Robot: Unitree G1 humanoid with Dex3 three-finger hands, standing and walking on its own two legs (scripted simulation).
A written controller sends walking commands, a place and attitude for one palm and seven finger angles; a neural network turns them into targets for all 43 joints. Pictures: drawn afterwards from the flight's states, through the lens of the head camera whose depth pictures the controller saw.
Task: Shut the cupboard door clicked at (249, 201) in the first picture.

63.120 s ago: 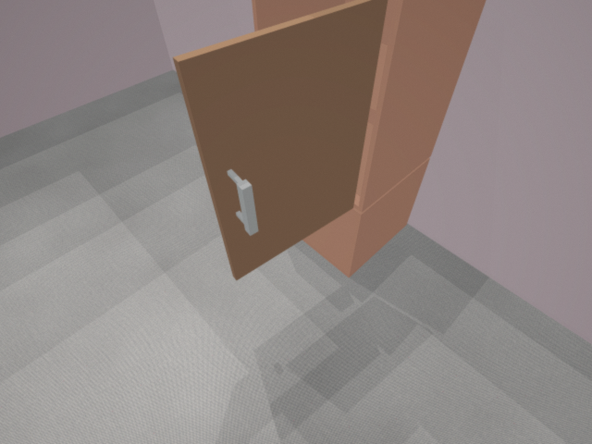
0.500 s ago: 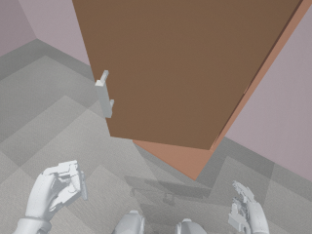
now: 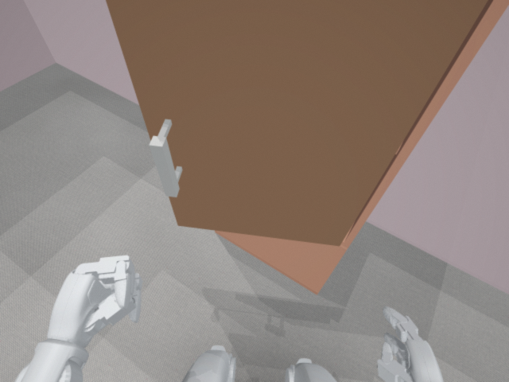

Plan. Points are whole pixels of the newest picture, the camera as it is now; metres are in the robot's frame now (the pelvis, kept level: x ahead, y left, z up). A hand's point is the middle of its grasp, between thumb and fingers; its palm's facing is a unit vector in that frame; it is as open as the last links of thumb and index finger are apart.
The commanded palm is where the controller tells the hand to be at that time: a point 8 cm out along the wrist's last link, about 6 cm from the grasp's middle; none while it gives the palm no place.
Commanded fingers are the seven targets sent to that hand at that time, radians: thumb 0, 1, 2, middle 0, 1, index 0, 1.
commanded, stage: raise the hand and make a fist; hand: left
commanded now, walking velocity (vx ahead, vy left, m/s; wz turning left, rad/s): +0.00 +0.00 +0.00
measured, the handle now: (169, 160) +0.47 +0.19 +0.05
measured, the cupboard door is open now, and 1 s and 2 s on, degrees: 26 26 26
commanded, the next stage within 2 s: bring the fist close to the handle in 0.14 s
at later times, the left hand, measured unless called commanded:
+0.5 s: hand (144, 282) +0.25 +0.18 +0.05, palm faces -0.07 -1.00 -0.03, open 3.1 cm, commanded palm +0.24 +0.23 +0.05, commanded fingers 0.00 0.90 0.90 -1.30 -1.50 -1.30 -1.50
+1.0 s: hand (160, 236) +0.31 +0.17 +0.05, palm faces -0.07 -1.00 -0.02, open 3.1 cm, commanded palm +0.30 +0.22 +0.05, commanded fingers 0.00 0.90 0.90 -1.30 -1.50 -1.30 -1.50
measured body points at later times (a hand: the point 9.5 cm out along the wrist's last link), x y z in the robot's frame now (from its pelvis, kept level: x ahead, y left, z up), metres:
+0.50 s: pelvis -0.01 -0.01 +0.00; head +0.06 +0.00 +0.44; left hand +0.24 +0.23 +0.05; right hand +0.18 -0.24 -0.08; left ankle +0.03 +0.08 -0.64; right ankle +0.01 -0.11 -0.64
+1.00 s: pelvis +0.00 -0.01 +0.00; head +0.06 +0.00 +0.45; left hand +0.31 +0.22 +0.05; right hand +0.14 -0.26 -0.09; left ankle +0.03 +0.08 -0.64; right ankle +0.01 -0.11 -0.64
